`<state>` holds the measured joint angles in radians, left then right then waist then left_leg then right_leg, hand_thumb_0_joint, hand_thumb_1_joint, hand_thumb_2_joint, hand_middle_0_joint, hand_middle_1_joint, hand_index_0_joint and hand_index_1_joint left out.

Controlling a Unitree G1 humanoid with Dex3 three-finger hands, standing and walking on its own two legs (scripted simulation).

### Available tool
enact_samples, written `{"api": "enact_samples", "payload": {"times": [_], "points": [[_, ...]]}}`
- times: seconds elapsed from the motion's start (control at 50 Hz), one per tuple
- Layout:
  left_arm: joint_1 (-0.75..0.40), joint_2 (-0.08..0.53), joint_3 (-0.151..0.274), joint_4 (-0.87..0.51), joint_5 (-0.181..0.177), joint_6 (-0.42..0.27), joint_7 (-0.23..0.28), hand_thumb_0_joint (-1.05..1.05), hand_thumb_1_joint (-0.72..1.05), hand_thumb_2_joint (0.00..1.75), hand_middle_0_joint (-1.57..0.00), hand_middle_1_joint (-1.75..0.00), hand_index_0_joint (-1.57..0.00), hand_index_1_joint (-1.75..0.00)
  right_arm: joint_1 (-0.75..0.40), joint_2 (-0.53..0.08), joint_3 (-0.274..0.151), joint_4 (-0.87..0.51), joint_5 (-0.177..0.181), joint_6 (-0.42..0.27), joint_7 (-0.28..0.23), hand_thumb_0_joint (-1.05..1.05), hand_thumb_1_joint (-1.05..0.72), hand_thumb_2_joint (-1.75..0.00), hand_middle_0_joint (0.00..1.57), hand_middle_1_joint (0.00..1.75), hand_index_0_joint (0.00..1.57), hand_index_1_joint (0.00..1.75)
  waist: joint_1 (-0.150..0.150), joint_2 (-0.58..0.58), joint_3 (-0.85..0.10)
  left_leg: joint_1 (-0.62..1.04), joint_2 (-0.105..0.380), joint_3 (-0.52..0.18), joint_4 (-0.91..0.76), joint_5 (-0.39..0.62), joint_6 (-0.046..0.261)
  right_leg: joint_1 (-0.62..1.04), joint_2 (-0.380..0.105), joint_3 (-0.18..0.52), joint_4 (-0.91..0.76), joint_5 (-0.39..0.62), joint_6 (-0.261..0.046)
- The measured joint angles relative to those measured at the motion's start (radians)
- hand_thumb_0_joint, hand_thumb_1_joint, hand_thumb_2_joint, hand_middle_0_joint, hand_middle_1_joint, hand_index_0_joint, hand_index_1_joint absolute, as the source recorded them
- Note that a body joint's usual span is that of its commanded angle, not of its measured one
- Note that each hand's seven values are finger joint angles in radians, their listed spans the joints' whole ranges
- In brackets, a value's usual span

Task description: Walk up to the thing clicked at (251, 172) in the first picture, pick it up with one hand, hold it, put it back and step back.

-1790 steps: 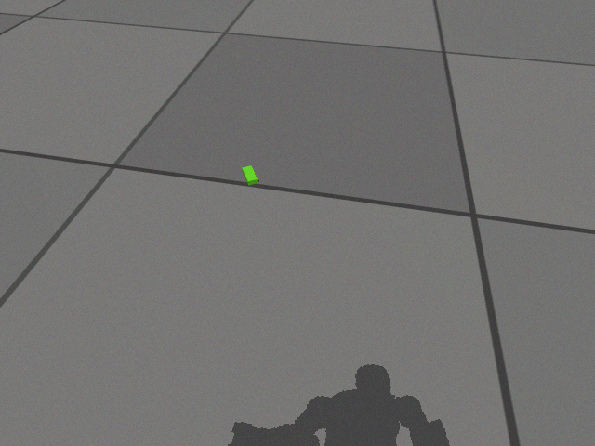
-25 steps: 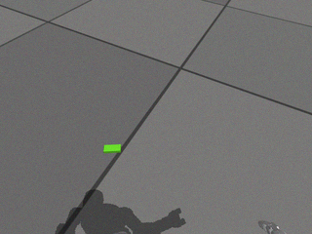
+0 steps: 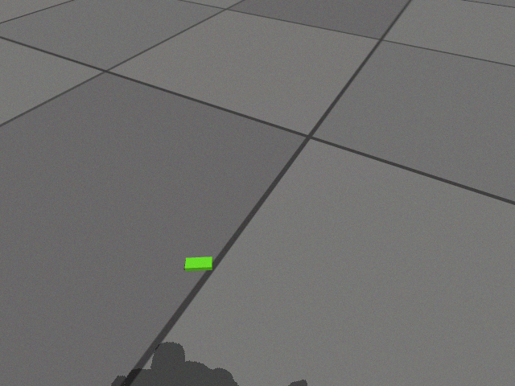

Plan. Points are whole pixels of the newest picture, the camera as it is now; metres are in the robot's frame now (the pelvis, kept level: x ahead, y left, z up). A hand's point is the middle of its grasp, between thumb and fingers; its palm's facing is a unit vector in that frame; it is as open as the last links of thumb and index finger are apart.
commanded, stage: walk up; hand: left
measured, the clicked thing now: (199, 263) +0.77 +0.27 -0.75
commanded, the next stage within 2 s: stand in 0.44 s
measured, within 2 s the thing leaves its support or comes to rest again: neither
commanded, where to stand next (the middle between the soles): +0.39 +0.03 m, yaw +0 degrees
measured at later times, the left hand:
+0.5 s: hand out of the picture +0.09 +0.27 -0.15, palm faces +0.03 -0.93 -0.36, open 7.4 cm
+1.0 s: hand out of the picture +0.07 +0.26 -0.14, palm faces -0.01 -0.94 -0.34, open 7.4 cm
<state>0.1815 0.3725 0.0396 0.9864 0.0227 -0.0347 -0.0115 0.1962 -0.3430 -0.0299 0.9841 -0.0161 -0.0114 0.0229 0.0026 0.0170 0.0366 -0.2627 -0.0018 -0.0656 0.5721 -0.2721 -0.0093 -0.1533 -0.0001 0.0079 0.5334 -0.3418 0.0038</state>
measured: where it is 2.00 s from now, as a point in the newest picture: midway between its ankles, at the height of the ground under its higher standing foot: outside the picture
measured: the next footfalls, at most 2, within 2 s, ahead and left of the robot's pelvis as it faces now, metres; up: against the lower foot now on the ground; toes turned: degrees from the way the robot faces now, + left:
none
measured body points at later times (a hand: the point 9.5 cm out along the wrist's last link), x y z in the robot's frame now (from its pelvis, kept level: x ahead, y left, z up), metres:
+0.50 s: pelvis +0.02 +0.01 +0.01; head +0.03 +0.01 +0.45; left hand +0.09 +0.32 -0.12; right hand +0.13 -0.29 -0.12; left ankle +0.03 +0.13 -0.73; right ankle -0.03 -0.13 -0.73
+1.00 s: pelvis +0.00 +0.00 +0.02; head +0.01 +0.00 +0.46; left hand +0.07 +0.31 -0.12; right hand +0.08 -0.30 -0.12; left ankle +0.03 +0.13 -0.73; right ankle -0.03 -0.13 -0.73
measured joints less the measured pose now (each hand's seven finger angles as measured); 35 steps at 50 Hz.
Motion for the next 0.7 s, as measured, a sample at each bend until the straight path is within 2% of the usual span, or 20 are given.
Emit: {"api": "enact_samples", "payload": {"times": [0.14,0.28,0.46,0.7], "points": [[-0.038,-0.008,-0.004,0.026,-0.012,0.004,0.006,0.0,0.9,0.89,-0.2,-0.3,-0.21,-0.3,-0.026,-0.017,-0.003,0.028,0.003,-0.018,-0.006,0.01,-0.91,-0.9,0.21,0.3,0.2,0.3,0.009,-0.01,0.016,0.025,-0.019,0.002,-0.028,0.005,0.009,0.024,-0.02,0.0,-0.021,-0.004,0.016],[-0.077,0.001,-0.008,0.042,-0.018,0.011,0.012,0.0,0.9,0.89,-0.2,-0.3,-0.21,-0.3,-0.072,-0.009,-0.003,0.035,0.005,-0.009,-0.014,0.01,-0.91,-0.9,0.21,0.3,0.2,0.3,0.017,-0.022,0.032,0.028,-0.017,-0.002,-0.034,0.006,0.008,0.029,-0.019,-0.004,-0.029,-0.002,0.013],[-0.063,-0.007,-0.013,0.077,-0.012,0.011,0.012,0.0,0.9,0.89,-0.2,-0.3,-0.21,-0.3,-0.107,-0.01,-0.002,0.053,0.004,-0.003,-0.011,0.01,-0.91,-0.9,0.21,0.3,0.2,0.3,0.018,-0.014,0.03,0.038,-0.021,-0.009,-0.043,0.006,0.008,0.049,-0.022,-0.013,-0.051,0.002,0.015],[-0.088,-0.023,-0.031,0.138,-0.016,0.026,0.01,0.0,0.9,0.89,-0.2,-0.3,-0.21,-0.3,-0.145,-0.002,0.022,0.095,0.015,-0.001,-0.021,0.01,-0.91,-0.9,0.21,0.3,0.2,0.3,0.016,-0.011,0.053,0.093,-0.011,0.003,-0.173,0.084,0.004,0.097,-0.018,0.001,-0.182,0.087,0.02]]}}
